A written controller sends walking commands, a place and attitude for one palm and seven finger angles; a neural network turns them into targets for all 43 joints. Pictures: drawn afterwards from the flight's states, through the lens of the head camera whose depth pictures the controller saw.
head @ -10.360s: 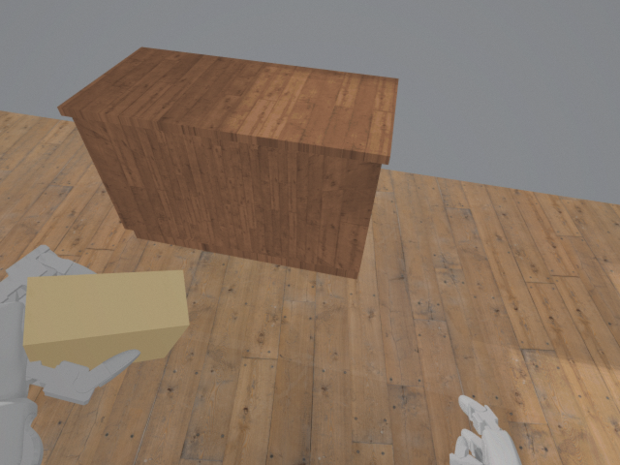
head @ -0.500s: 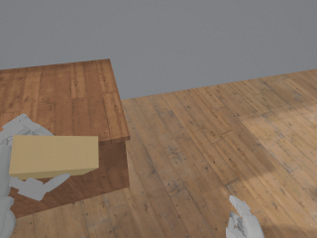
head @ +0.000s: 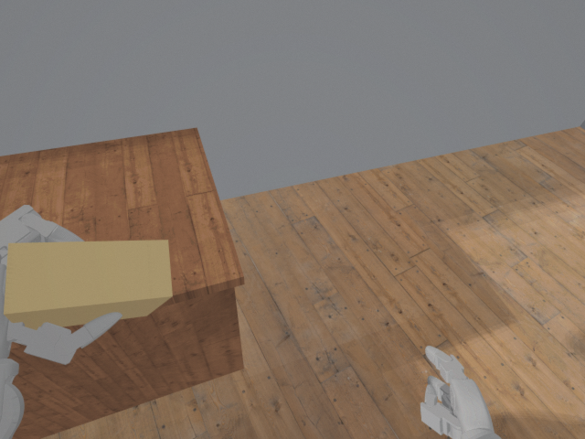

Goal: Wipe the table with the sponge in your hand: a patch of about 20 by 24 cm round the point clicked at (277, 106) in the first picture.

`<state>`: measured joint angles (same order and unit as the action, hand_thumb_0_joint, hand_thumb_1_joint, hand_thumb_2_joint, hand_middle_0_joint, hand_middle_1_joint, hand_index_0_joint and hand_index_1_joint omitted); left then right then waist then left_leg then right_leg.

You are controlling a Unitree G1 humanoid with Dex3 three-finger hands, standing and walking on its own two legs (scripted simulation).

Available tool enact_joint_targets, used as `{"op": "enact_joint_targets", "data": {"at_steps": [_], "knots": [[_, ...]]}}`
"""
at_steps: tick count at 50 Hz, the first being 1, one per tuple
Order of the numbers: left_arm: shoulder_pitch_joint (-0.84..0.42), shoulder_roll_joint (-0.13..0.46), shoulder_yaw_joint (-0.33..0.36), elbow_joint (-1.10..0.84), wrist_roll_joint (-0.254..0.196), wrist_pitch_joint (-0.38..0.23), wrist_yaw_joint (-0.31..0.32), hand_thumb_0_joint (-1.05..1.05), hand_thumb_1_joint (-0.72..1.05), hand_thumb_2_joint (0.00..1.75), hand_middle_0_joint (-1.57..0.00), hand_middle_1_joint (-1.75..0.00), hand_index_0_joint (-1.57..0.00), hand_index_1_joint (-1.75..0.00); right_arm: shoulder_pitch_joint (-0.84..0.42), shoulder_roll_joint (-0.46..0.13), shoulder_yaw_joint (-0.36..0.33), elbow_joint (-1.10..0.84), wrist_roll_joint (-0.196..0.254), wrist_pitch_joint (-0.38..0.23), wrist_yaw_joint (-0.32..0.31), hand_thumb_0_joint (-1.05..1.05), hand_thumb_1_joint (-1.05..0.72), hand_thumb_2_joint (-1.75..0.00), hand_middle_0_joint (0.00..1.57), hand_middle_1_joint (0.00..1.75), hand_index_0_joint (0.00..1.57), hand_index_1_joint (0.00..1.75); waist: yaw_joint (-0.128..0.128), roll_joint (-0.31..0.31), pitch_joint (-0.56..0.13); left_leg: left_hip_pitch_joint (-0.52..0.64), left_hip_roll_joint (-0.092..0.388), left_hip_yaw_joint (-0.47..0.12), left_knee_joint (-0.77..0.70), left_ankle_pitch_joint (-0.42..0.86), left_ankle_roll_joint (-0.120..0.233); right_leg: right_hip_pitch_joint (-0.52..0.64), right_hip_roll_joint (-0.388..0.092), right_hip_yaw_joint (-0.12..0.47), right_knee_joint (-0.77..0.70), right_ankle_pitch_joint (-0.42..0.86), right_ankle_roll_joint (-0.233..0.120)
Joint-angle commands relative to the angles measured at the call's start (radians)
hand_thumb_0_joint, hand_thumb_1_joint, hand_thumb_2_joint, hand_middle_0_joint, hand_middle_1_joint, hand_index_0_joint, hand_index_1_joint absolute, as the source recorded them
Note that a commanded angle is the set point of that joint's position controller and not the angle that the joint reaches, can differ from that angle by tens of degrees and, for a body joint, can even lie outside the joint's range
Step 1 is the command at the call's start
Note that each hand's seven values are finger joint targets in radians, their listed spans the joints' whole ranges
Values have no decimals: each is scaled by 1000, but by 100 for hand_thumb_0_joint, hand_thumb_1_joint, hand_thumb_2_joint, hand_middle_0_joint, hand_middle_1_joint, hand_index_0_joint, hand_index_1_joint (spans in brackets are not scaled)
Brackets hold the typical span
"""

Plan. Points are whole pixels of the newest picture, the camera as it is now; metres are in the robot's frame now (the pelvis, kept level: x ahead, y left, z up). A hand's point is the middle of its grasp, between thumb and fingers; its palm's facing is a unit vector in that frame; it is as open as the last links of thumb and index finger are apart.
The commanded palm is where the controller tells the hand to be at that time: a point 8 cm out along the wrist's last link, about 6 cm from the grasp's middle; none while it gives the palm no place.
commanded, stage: shuffle to correct the standing spot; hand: left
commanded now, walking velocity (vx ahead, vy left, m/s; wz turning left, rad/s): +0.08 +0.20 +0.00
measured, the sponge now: (115, 285) +0.23 +0.21 +0.15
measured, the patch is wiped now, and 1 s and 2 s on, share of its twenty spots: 0.00 0.00 0.00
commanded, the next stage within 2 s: none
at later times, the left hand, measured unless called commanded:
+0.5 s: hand (11, 304) +0.19 +0.28 +0.17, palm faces +0.42 -0.82 -0.38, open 9.8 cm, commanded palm +0.14 +0.31 +0.18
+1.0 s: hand out of the picture +0.19 +0.36 +0.17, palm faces +0.39 -0.81 -0.44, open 9.8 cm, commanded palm +0.13 +0.40 +0.18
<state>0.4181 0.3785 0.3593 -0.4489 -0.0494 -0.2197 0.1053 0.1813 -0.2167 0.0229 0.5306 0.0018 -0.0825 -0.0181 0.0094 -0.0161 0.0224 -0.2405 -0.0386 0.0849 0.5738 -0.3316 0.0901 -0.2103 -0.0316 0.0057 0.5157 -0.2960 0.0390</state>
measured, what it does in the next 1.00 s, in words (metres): steps to the left: left foot, then right foot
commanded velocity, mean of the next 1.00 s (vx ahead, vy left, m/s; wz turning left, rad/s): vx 0.10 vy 0.20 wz -0.02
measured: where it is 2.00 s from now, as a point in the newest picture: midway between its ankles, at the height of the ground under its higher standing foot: outside the picture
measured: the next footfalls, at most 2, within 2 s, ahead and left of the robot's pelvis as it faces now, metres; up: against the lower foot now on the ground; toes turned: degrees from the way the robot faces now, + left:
left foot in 0.80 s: +0.07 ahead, +0.30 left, +0.00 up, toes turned +1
right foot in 0.94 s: +0.02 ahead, -0.02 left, +0.00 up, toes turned -5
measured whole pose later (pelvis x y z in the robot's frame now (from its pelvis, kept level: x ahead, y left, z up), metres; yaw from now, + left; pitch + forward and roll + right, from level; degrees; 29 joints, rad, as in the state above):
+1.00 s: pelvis -0.03 +0.12 -0.01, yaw +1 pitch -2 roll +0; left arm 0.45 0.38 0.39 -0.51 -0.04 -0.25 0.13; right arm 0.23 -0.21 -0.02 0.60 0.01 -0.12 0.00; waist -0.03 0.02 0.08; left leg -0.43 0.01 -0.01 0.91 -0.39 -0.01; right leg -0.30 -0.07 -0.08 0.70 -0.34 0.02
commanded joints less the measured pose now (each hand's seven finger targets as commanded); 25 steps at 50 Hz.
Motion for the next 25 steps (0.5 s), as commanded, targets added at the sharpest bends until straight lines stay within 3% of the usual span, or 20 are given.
{"op": "enact_joint_targets", "data": {"at_steps": [1, 2, 6, 7, 10, 11, 13, 15, 16, 17, 18, 19, 20, 21, 23, 25], "knots": [[-51, 166, 118, -239, -11, -76, 19, 0, 10, 130, -120, -160, -120, -160, -72, -131, -58, -157, 4, -30, -4, 0, -90, -90, 20, 30, 20, 30, 0, 95, -169, 9, 99, -107, -82, 442, -94, 99, -45, 25, 44, 365, -94], [-53, 187, 136, -254, -14, -79, 20, 0, 10, 130, -120, -160, -120, -160, -78, -132, -59, -160, 4, -29, -5, 0, -90, -90, 20, 30, 20, 30, 2, 110, -165, 10, 103, -113, -85, 465, -101, 90, -45, 19, 58, 359, -91], [-27, 180, 136, -283, -14, -86, 21, 0, 10, 130, -120, -160, -120, -160, -63, -135, -67, -158, 8, -26, 2, 0, -90, -90, 20, 30, 20, 30, -4, 135, -185, 52, 130, -137, -81, 571, -109, 43, -36, -17, 120, 240, -80], [-23, 199, 154, -281, -19, -85, 22, 0, 10, 130, -120, -160, -120, -160, -69, -135, -65, -159, 6, -27, 1, 0, -90, -90, 20, 30, 20, 30, 0, 157, -176, 68, 138, -135, -91, 579, -112, 16, -28, -32, 126, 200, -73], [-33, 172, 132, -272, -12, -88, 23, 0, 10, 130, -120, -160, -120, -160, -58, -138, -69, -153, 5, -30, 7, 0, -90, -90, 20, 30, 20, 30, -1, 139, -160, 44, 150, -148, -89, 547, -116, 26, -26, -60, 97, 121, -74], [-35, 176, 138, -258, -11, -87, 27, 0, 10, 130, -120, -160, -120, -160, -58, -140, -70, -148, 4, -28, 8, 0, -90, -90, 20, 30, 20, 30, 1, 113, -160, 11, 146, -149, -70, 523, -123, 57, -40, -47, 83, 161, -83], [-46, 176, 136, -244, -11, -86, 33, 0, 10, 130, -120, -160, -120, -160, -65, -138, -72, -146, 9, -21, 6, 0, -90, -90, 20, 30, 20, 30, 1, 35, -161, -64, 119, -139, -10, 420, -137, 93, -101, 37, 81, 239, -114], [-49, 172, 130, -236, -13, -86, 35, 0, 10, 130, -120, -160, -120, -160, -69, -135, -76, -143, 10, -12, 7, 0, -90, -90, 20, 30, 20, 30, -3, -12, -140, -67, 89, -136, 31, 263, -129, 9, -158, 132, 53, 164, -140], [-54, 179, 140, -236, -12, -86, 38, 0, 10, 130, -120, -160, -120, -160, -70, -132, -75, -138, 8, -7, 7, 0, -90, -90, 20, 30, 20, 30, -7, -16, -127, -75, 84, -141, 21, 176, -116, -24, -169, 151, 42, 103, -140], [-68, 192, 154, -246, -14, -85, 39, 0, 10, 130, -120, -160, -120, -160, -74, -135, -74, -137, 6, -1, 5, 0, -90, -90, 20, 30, 20, 30, -11, 22, -107, -78, 84, -154, -10, 123, -110, -57, -158, 144, 54, 60, -132], [-71, 177, 144, -243, -12, -83, 38, 0, 10, 130, -120, -160, -120, -160, -78, -127, -69, -137, 9, 1, 3, 0, -90, -90, 20, 30, 20, 30, -14, 37, -99, -82, 98, -185, -67, 95, -106, -69, -122, 95, 100, 34, -112], [-69, 171, 145, -246, -12, -82, 38, 0, 10, 130, -120, -160, -120, -160, -76, -132, -70, -139, 10, 1, 0, 0, -90, -90, 20, 30, 20, 30, -13, 95, -102, -64, 126, -230, -144, 89, -101, -77, -64, 21, 177, 41, -84], [-77, 161, 137, -257, -11, -83, 34, 0, 10, 130, -120, -160, -120, -160, -73, -135, -74, -145, 11, -5, -2, 0, -90, -90, 20, 30, 20, 30, -14, 176, -96, -21, 170, -289, -229, 126, -103, -113, -7, -68, 253, 2, -50], [-81, 168, 138, -263, -13, -82, 34, 0, 10, 130, -120, -160, -120, -160, -74, -131, -75, -145, 3, -16, -4, 0, -90, -90, 20, 30, 20, 30, -11, 230, -93, 37, 205, -323, -283, 218, -110, -156, 13, -115, 287, -108, -35], [-95, 162, 128, -276, -10, -85, 36, 0, 10, 130, -120, -160, -120, -160, -75, -131, -81, -143, -11, -34, 0, 0, -90, -90, 20, 30, 20, 30, -5, 228, -105, 89, 202, -271, -268, 465, -161, -147, 9, -142, 274, -163, -46], [-69, 139, 108, -247, -6, -80, 40, 0, 10, 130, -120, -160, -120, -160, -80, -136, -84, -141, -15, -40, 12, 0, -90, -90, 20, 30, 20, 30, 12, 196, -129, 31, 146, -146, -176, 625, -165, 22, 1, -186, 75, -64, -61]]}}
